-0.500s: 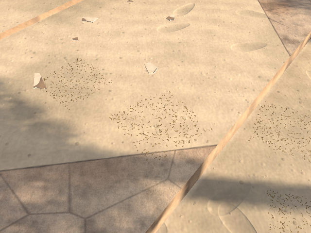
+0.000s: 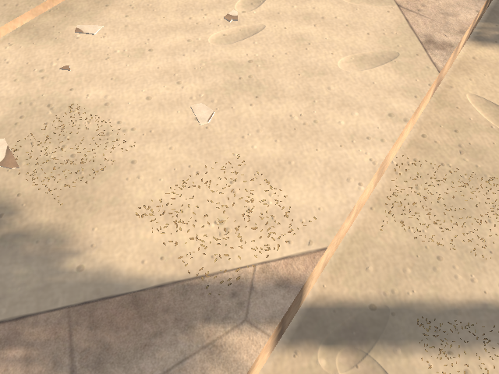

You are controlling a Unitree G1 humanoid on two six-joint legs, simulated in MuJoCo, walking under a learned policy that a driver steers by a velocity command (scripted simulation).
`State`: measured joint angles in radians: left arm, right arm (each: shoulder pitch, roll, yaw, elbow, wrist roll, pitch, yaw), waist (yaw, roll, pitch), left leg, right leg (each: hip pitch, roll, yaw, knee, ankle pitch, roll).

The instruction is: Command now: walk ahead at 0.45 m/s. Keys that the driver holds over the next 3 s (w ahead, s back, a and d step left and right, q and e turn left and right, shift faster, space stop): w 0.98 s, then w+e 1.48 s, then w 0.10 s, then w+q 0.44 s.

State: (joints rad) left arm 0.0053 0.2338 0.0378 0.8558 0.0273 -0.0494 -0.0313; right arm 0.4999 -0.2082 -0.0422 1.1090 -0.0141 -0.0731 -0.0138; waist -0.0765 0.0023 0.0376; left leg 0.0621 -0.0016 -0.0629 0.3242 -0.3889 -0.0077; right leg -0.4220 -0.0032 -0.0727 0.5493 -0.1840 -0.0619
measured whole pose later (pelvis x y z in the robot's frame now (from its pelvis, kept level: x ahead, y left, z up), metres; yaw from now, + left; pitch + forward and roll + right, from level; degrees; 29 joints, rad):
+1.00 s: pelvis +0.60 +0.03 +0.14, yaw +0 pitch +3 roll -1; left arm 0.03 0.21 0.02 0.75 -0.02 -0.08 -0.03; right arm 0.45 -0.16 0.01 1.01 0.01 -0.12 -0.01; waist -0.07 -0.03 -0.02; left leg 0.00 -0.08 0.10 0.21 -0.27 0.10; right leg -0.79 -0.06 -0.01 0.76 0.09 -0.06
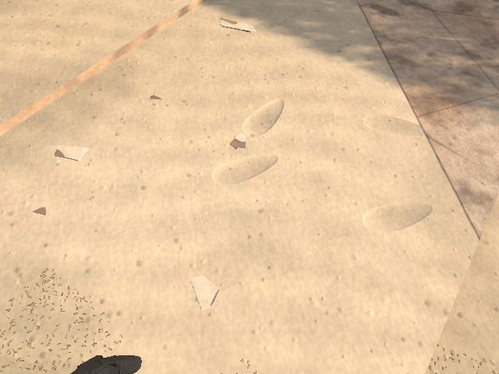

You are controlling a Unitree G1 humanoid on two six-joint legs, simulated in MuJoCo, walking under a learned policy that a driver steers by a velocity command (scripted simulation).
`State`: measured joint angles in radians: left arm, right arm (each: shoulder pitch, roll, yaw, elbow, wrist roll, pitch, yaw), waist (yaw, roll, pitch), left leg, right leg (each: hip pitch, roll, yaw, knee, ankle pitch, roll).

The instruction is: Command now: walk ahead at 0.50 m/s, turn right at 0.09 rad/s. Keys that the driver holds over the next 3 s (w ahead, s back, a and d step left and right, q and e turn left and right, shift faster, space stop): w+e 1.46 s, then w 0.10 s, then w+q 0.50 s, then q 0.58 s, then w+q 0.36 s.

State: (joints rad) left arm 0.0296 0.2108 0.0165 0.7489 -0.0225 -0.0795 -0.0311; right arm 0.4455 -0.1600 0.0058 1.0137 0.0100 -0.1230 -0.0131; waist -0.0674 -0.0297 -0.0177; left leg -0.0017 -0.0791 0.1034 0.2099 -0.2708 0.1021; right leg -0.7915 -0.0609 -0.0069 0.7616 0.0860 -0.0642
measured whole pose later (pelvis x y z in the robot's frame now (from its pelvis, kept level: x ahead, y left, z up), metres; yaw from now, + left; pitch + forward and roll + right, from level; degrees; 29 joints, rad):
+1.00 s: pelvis +0.59 -0.06 +0.00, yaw -31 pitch +2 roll +2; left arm 0.12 0.29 0.06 0.62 -0.02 -0.02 -0.02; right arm 0.34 -0.29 -0.07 0.82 0.00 -0.09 -0.01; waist -0.08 -0.04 0.01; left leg -0.07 -0.01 0.15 0.29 -0.26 0.01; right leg -0.72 -0.10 0.05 0.85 -0.06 0.00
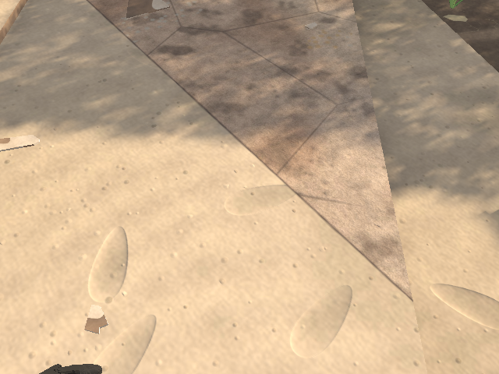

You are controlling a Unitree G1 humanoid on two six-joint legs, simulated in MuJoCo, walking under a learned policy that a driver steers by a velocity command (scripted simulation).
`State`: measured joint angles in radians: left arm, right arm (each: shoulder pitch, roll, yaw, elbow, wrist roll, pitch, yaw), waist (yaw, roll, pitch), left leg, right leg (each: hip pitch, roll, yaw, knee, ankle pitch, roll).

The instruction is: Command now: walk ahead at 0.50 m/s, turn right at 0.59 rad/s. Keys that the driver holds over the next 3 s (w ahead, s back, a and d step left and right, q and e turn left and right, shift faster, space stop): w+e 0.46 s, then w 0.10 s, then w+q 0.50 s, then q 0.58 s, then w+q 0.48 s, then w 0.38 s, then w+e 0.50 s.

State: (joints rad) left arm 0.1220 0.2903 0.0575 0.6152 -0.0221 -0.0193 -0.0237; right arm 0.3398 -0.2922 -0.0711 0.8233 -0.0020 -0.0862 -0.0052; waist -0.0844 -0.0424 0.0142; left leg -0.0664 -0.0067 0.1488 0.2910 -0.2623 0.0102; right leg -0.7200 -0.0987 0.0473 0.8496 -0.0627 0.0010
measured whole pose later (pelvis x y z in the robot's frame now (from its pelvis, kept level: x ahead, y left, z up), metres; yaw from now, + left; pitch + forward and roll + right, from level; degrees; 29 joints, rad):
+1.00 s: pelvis +0.54 -0.10 +0.00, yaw -12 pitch +2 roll +0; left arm 0.04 0.24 0.04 0.63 0.00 -0.09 -0.01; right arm 0.41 -0.27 -0.05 0.78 0.03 -0.04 -0.01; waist -0.11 -0.02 0.01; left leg -0.14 -0.08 -0.15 0.38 -0.26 0.05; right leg -0.55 -0.01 0.10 0.58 -0.07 0.04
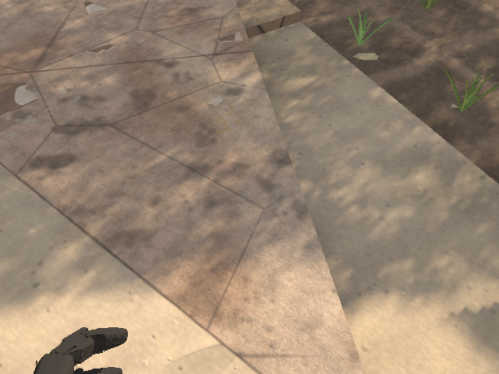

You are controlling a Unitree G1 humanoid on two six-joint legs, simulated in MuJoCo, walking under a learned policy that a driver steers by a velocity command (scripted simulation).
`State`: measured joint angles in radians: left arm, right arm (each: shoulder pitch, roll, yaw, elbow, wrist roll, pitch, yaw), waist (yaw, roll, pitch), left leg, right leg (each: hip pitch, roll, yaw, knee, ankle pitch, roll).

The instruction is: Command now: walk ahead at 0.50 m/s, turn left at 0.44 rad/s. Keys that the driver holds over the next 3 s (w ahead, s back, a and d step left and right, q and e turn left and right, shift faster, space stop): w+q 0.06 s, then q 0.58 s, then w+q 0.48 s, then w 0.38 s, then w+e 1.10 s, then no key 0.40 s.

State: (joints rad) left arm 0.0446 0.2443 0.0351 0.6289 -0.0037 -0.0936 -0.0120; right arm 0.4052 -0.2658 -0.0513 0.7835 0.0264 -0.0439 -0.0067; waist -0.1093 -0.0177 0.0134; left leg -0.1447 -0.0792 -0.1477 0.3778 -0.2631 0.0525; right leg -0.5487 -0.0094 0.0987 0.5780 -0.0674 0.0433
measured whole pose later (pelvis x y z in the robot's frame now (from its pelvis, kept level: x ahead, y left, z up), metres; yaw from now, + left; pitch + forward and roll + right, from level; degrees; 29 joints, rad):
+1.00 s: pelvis +0.26 +0.02 -0.01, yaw +36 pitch +2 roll +0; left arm 0.20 0.29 0.06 0.72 0.01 -0.08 -0.01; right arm 0.26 -0.30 -0.07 0.61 0.02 0.02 -0.01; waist 0.00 0.04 -0.05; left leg -0.43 -0.10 -0.16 0.80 -0.43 0.04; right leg -0.29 0.02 0.02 0.53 -0.27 -0.02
